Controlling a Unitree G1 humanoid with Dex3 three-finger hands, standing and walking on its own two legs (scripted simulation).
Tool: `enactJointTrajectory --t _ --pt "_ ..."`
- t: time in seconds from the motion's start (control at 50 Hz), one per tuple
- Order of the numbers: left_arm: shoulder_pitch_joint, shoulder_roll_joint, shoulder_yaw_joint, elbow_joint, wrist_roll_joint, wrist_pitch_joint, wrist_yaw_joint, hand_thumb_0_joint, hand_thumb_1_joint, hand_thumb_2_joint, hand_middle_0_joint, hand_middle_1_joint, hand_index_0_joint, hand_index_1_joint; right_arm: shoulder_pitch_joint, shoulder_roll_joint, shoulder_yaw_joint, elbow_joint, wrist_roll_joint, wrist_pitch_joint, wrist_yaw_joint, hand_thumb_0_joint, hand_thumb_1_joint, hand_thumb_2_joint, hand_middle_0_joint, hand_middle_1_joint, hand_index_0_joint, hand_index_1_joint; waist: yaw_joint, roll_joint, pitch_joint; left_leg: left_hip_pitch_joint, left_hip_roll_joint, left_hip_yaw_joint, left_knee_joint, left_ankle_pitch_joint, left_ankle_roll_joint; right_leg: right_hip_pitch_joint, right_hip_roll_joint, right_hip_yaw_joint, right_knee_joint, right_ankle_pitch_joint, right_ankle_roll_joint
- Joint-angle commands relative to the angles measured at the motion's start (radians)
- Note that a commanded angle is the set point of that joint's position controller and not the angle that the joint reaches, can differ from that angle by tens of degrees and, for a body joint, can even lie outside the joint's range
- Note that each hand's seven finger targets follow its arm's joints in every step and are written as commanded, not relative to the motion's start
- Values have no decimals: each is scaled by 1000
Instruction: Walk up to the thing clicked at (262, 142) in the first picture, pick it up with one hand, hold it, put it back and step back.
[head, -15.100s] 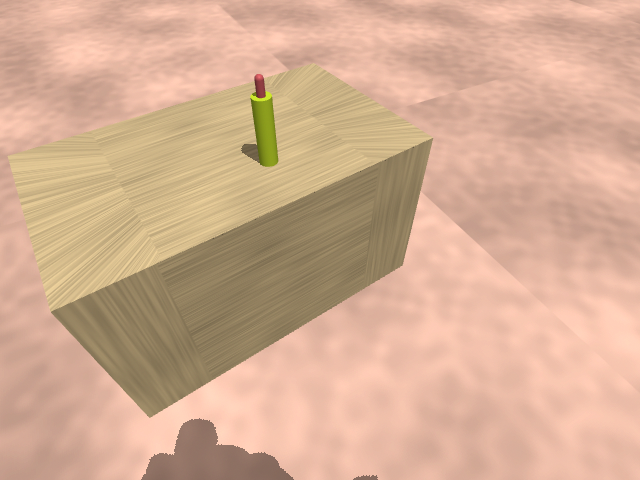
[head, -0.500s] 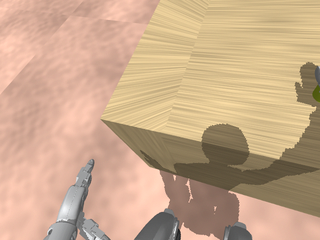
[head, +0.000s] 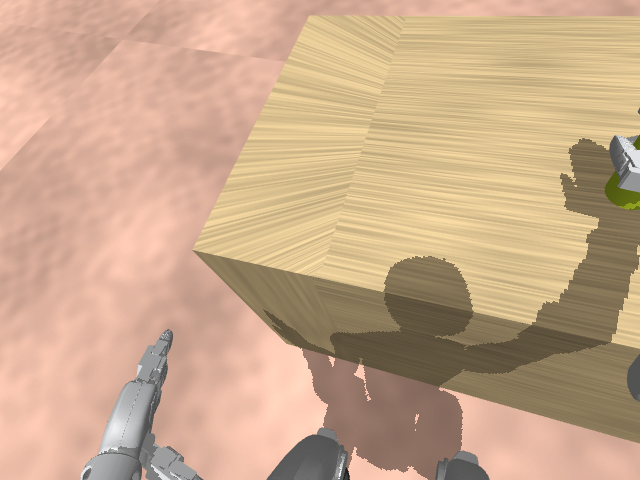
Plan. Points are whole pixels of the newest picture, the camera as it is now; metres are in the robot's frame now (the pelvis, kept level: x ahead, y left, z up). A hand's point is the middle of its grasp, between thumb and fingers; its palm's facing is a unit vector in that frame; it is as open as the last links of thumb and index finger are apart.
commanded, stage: lift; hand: right
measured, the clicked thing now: out of the picture +0.54 -0.25 +0.11
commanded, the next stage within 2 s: hold in 1.42 s
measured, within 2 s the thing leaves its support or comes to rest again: neither
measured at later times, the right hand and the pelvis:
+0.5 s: hand out of the picture +0.46 -0.22 +0.12, palm faces +0.26 +0.97 -0.01, open 7.1 cm; pelvis +0.01 +0.00 +0.04, yaw -1 degrees
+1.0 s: hand out of the picture +0.38 -0.18 +0.17, palm faces +0.24 +0.97 +0.01, open 7.1 cm; pelvis +0.00 +0.02 +0.06, yaw -2 degrees
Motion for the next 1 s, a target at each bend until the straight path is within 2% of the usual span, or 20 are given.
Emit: enactJointTrajectory --t 0.0,0.06,0.12,0.18,0.26,0.28,0.3,0.36,0.42,0.46,0.56,0.62,0.64,0.68,0.7,0.72,0.74,0.82,0.84,0.98 --pt "54 155 105 -120 -7 -52 20 0 -558 68 -50 -54 -44 -60 -402 -184 25 -193 30 -75 9 0 -384 -1322 1336 1438 1363 1438 -12 -266 -524 156 -37 30 -115 386 32 571 26 13 -131 512 -4" --pt "6 151 94 -169 -6 -66 20 0 -568 70 -51 -51 -43 -59 -489 -269 -11 -386 29 -88 8 0 -431 -1321 1346 1435 1370 1435 -56 -307 -672 244 -27 11 -114 487 26 635 29 0 -116 594 -8" --pt "69 120 82 -58 -8 -59 14 0 -559 65 -50 -55 -45 -60 -377 -115 57 -299 52 -64 19 0 -436 -1318 1343 1432 1365 1432 -46 -269 -529 218 -29 15 -127 470 27 596 32 -4 -143 581 -6" --pt "16 177 131 -122 -15 -67 22 0 -561 63 -50 -52 -45 -58 -387 -213 -6 -437 56 -65 3 0 -474 -1329 1361 1443 1382 1443 -83 -268 -620 283 -25 13 -148 472 27 673 32 -9 -173 594 -4" --pt "21 153 123 -92 -28 -68 24 0 -562 65 -51 -53 -45 -60 -325 -58 75 -471 83 -40 0 0 -483 -1327 1366 1442 1386 1442 -94 -209 -524 305 -26 17 -190 425 30 674 38 -12 -234 522 -6" --pt "20 181 157 -96 -32 -71 31 0 -562 65 -51 -53 -45 -59 -354 -100 60 -548 84 -41 -7 0 -492 -1333 1368 1446 1389 1446 -103 -215 -569 325 -24 14 -197 428 30 708 38 -15 -244 524 -6" --pt "28 168 142 -85 -35 -72 33 0 -566 67 -50 -51 -43 -59 -344 -101 70 -584 85 -37 -10 0 -479 -1321 1359 1436 1379 1436 -121 -208 -550 339 -22 9 -210 423 29 703 39 -23 -251 502 -8" --pt "82 101 90 48 -38 -72 31 0 -566 68 -49 -52 -41 -60 -209 51 133 -511 107 -4 -6 0 -422 -1327 1346 1442 1372 1442 -137 -146 -402 344 -19 10 -236 401 29 646 45 -28 -291 446 -10" --pt "-6 128 113 2 -43 -86 42 0 -557 60 -48 -52 -44 -56 -193 8 110 -623 113 10 -7 0 -440 -1335 1359 1452 1385 1452 -178 -126 -436 403 -9 0 -257 391 28 658 49 -38 -319 418 -11" --pt "39 116 109 65 -42 -85 48 0 -548 53 -46 -53 -45 -54 -165 96 162 -655 127 24 -8 0 -420 -1350 1371 1474 1399 1474 -173 -103 -367 417 -7 0 -277 364 28 642 52 -43 -344 370 -10" --pt "-1 163 156 34 -59 -96 75 0 -550 54 -42 -51 -41 -52 -89 100 162 -772 148 53 -23 0 -431 -1328 1368 1457 1393 1457 -183 -39 -391 492 1 3 -308 397 22 719 54 -47 -385 395 -13" --pt "53 131 146 139 -65 -97 88 0 -552 55 -42 -50 -39 -52 -109 156 205 -835 163 68 -27 0 -425 -1310 1351 1437 1375 1437 -184 -38 -317 491 13 -8 -337 394 18 723 60 -58 -406 372 -17" --pt "25 117 121 116 -68 -103 88 0 -551 54 -41 -50 -39 -52 -20 173 206 -766 163 84 -25 0 -439 -1316 1362 1444 1385 1444 -194 -3 -285 495 12 -5 -343 375 18 717 59 -56 -418 358 -18" --pt "-34 130 130 78 -72 -114 96 0 -551 54 -40 -48 -38 -51 -45 130 189 -852 160 92 -30 0 -437 -1323 1370 1454 1394 1454 -203 -10 -313 515 17 -10 -359 355 17 747 58 -60 -438 334 -17" --pt "14 138 151 153 -71 -111 101 0 -550 53 -40 -48 -37 -50 -45 139 203 -884 164 95 -31 0 -433 -1331 1377 1464 1401 1464 -208 -43 -271 507 19 -11 -372 324 21 747 60 -63 -455 301 -14" --pt "13 91 105 151 -71 -114 99 0 -547 51 -39 -48 -37 -49 -29 187 237 -885 166 99 -30 0 -420 -1312 1364 1447 1387 1447 -215 -41 -226 511 23 -16 -384 300 22 726 65 -68 -465 279 -13" --pt "10 95 113 172 -73 -118 101 0 -540 46 -40 -51 -41 -49 25 194 228 -855 171 109 -30 0 -450 -1308 1364 1440 1385 1440 -219 -15 -202 508 24 -16 -394 282 20 721 65 -67 -471 259 -15" --pt "-32 125 131 152 -76 -128 112 0 -540 44 -38 -50 -41 -48 93 178 211 -942 182 135 -33 0 -423 -1323 1367 1457 1392 1457 -239 -5 -250 570 31 -23 -409 337 14 766 69 -75 -483 311 -15" --pt "-18 83 107 192 -75 -124 112 0 -545 49 -38 -48 -38 -48 58 237 261 -1013 188 135 -32 0 -412 -1313 1357 1445 1382 1445 -236 -4 -267 586 29 -21 -405 376 13 785 68 -74 -482 347 -15" --pt "-103 125 139 190 -83 -127 136 0 -547 49 -38 -49 -37 -49 128 213 243 -1085 199 166 -56 0 -477 -1307 1373 1441 1392 1441 -257 21 -204 622 38 -29 -460 312 9 802 72 -79 -529 292 -16"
